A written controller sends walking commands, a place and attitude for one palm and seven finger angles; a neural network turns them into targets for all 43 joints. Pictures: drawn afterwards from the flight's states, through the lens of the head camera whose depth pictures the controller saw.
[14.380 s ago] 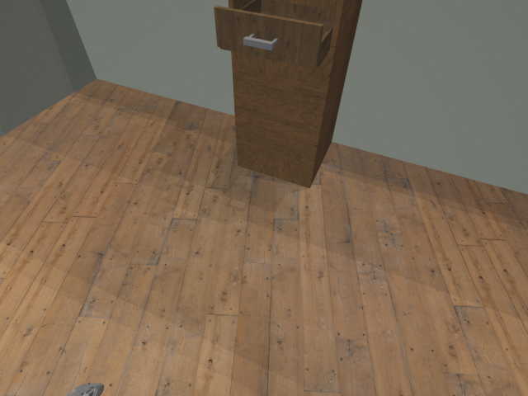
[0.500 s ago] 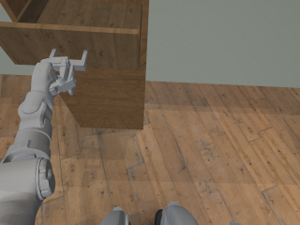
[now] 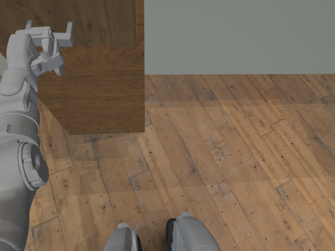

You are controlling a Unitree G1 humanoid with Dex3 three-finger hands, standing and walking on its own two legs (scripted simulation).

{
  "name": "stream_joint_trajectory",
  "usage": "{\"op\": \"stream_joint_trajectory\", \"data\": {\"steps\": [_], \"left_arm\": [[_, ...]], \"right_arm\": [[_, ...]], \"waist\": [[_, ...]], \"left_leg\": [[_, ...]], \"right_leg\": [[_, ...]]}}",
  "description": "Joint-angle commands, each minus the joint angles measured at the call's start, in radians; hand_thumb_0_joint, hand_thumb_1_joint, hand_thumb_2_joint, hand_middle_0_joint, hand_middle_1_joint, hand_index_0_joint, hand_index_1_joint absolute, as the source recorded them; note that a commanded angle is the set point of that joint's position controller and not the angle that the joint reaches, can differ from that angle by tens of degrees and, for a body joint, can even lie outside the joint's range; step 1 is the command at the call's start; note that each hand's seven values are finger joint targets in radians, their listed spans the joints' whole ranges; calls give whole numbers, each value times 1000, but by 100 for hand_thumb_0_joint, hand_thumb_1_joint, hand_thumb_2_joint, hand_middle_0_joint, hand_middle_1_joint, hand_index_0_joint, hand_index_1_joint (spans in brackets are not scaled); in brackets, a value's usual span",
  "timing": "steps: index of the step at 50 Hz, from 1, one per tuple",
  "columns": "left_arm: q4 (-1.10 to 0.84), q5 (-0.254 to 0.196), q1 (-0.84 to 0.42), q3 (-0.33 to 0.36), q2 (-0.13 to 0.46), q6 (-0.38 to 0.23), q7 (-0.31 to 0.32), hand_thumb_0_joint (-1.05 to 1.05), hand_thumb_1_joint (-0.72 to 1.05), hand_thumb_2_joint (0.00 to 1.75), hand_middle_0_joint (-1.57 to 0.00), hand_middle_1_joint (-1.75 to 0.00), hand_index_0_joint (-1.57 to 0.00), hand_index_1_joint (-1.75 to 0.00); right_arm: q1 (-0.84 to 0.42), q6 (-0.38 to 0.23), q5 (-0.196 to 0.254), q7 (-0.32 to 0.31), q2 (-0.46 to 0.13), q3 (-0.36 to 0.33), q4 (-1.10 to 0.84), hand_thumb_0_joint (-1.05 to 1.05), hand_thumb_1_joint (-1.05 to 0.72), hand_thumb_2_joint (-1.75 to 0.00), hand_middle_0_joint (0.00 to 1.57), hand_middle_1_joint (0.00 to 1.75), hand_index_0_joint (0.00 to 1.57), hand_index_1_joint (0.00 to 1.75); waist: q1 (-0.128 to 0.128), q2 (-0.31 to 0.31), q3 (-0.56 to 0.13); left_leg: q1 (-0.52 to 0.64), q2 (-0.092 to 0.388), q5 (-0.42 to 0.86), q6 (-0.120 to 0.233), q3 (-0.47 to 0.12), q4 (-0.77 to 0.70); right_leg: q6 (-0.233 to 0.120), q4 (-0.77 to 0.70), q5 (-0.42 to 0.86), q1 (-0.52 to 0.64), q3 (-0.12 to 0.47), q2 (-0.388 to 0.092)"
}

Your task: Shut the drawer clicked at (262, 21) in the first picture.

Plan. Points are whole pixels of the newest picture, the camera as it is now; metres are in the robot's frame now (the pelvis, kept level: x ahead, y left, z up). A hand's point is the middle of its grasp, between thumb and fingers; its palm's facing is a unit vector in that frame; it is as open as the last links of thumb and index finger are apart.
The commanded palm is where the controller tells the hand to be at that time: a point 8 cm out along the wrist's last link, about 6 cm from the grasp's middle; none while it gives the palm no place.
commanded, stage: push the drawer shut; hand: left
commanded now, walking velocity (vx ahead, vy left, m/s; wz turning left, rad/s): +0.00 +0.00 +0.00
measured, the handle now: (49, 32) +0.61 +0.22 +0.09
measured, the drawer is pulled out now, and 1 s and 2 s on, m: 0.07 0.00 0.00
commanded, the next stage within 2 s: pull the fist back off the drawer in 0.86 s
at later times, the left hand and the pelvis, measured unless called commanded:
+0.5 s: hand (62, 34) +0.60 +0.19 +0.10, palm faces -0.02 -1.00 -0.02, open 3.0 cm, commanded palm +0.60 +0.21 +0.10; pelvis +0.02 +0.01 +0.00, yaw -1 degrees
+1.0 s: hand (57, 32) +0.60 +0.20 +0.10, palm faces -0.01 -1.00 -0.02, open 3.0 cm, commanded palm +0.64 +0.20 +0.10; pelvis +0.01 +0.01 -0.01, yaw +0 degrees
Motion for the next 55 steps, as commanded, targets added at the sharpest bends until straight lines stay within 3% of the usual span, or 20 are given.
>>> {"op": "stream_joint_trajectory", "data": {"steps": [1,2,5,7,11,13,17,19,20,22,26,29,30,32,33,36,42,47,50,55], "left_arm": [[-214,-3,-564,28,254,-55,29,0,90,90,-140,-160,-140,-160],[-228,0,-593,17,244,-56,30,0,90,90,-140,-160,-140,-160],[-194,6,-596,13,241,-43,39,0,90,90,-140,-160,-140,-160],[-219,9,-608,30,260,-50,42,0,90,90,-140,-160,-140,-160],[-194,18,-625,20,248,-39,48,0,90,90,-140,-160,-140,-160],[-190,23,-629,38,279,-35,52,0,90,90,-140,-160,-140,-160],[-184,37,-665,14,255,-32,60,0,90,90,-140,-160,-140,-160],[-153,40,-679,26,275,-21,64,0,90,90,-140,-160,-140,-160],[-146,43,-674,57,318,-18,68,0,90,90,-140,-160,-140,-160],[-165,51,-684,48,317,-19,64,0,90,90,-140,-160,-140,-160],[-152,59,-707,27,295,-11,60,0,90,90,-140,-160,-140,-160],[-133,57,-749,40,322,2,65,0,90,90,-140,-160,-140,-160],[-129,56,-772,5,288,9,64,0,90,90,-140,-160,-140,-160],[-163,61,-816,22,322,-1,68,0,90,90,-140,-160,-140,-160],[-165,62,-821,2,292,1,67,0,90,90,-140,-160,-140,-160],[-125,60,-833,-5,289,9,68,0,90,90,-140,-160,-140,-160],[-131,63,-885,-23,307,15,66,0,90,90,-140,-160,-140,-160],[-128,62,-912,-51,272,25,73,0,90,90,-140,-160,-140,-160],[-107,61,-897,-38,293,36,75,0,90,90,-140,-160,-140,-160],[-105,73,-890,-12,353,40,68,0,90,90,-140,-160,-140,-160]], "right_arm": [[193,-2,-10,-15,-189,-67,-47,0,-90,-90,20,30,20,30],[193,0,-12,-13,-186,-67,-44,0,-90,-90,20,30,20,30],[209,10,-15,-10,-188,-66,-38,0,-90,-90,20,30,20,30],[220,15,-20,-7,-190,-67,-40,0,-90,-90,20,30,20,30],[237,30,-26,-4,-188,-64,-36,0,-90,-90,20,30,20,30],[246,38,-27,-2,-193,-65,-32,0,-90,-90,20,30,20,30],[261,49,-33,2,-190,-65,-24,0,-90,-90,20,30,20,30],[270,53,-35,4,-194,-63,-19,0,-90,-90,20,30,20,30],[276,57,-36,2,-198,-62,-21,0,-90,-90,20,30,20,30],[283,60,-37,4,-194,-62,-25,0,-90,-90,20,30,20,30],[300,72,-41,8,-193,-62,-22,0,-90,-90,20,30,20,30],[308,78,-40,7,-197,-61,-10,0,-90,-90,20,30,20,30],[303,76,-39,8,-193,-58,-10,0,-90,-90,20,30,20,30],[312,73,-43,6,-197,-58,-5,0,-90,-90,20,30,20,30],[313,70,-45,9,-193,-58,-3,0,-90,-90,20,30,20,30],[316,65,-45,7,-199,-52,5,0,-90,-90,20,30,20,30],[310,45,-43,3,-206,-42,12,0,-90,-90,20,30,20,30],[309,25,-43,0,-213,-39,25,0,-90,-90,20,30,20,30],[310,15,-42,-1,-215,-35,21,0,-90,-90,20,30,20,30],[316,11,-43,0,-215,-31,7,0,-90,-90,20,30,20,30]], "waist": [[-53,124,-475],[-57,174,-488],[-76,141,-457],[-64,185,-512],[-82,178,-481],[-82,174,-485],[-98,217,-499],[-110,178,-467],[-105,175,-479],[-103,212,-521],[-125,222,-519],[-142,199,-492],[-156,219,-474],[-152,260,-518],[-158,283,-536],[-178,254,-485],[-186,311,-499],[-207,315,-498],[-205,273,-480],[-186,272,-488]], "left_leg": [[271,-8,212,-8,-123,-139],[289,-8,223,-12,-120,-136],[290,-1,234,-12,-128,-135],[332,-1,286,-18,-130,-128],[328,2,321,-18,-132,-123],[333,5,337,-21,-135,-120],[371,10,380,-28,-146,-111],[334,11,356,-22,-144,-106],[318,9,364,-19,-138,-102],[335,8,406,-22,-136,-93],[366,14,459,-25,-149,-81],[331,17,419,-22,-148,-75],[313,14,382,-18,-143,-78],[356,16,407,-24,-156,-76],[380,16,421,-27,-160,-71],[348,19,384,-20,-164,-69],[333,22,321,-18,-166,-69],[343,29,289,-17,-179,-71],[281,24,233,-8,-163,-72],[234,17,212,-5,-154,-72]], "right_leg": [[18,-94,73,231,103,34],[19,-94,79,220,105,33],[21,-97,81,196,95,36],[17,-87,112,201,93,38],[16,-89,139,190,88,42],[18,-89,147,188,86,42],[16,-82,157,145,77,44],[18,-88,148,149,78,46],[18,-85,165,173,83,46],[16,-77,203,181,83,46],[14,-69,228,147,74,51],[19,-78,198,132,75,52],[22,-86,177,126,79,51],[17,-77,181,115,74,50],[16,-76,180,95,71,51],[16,-80,153,71,68,54],[17,-77,105,47,69,50],[21,-76,78,3,63,49],[24,-85,53,40,71,48],[21,-83,47,89,80,46]]}}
